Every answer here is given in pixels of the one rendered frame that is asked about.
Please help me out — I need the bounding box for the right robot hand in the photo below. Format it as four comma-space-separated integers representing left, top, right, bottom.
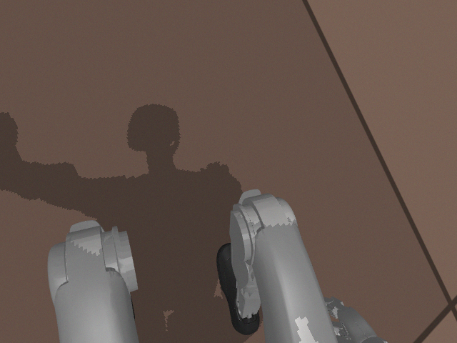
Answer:
324, 297, 378, 343

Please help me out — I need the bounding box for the right robot foot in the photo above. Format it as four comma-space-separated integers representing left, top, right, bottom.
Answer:
216, 243, 260, 335

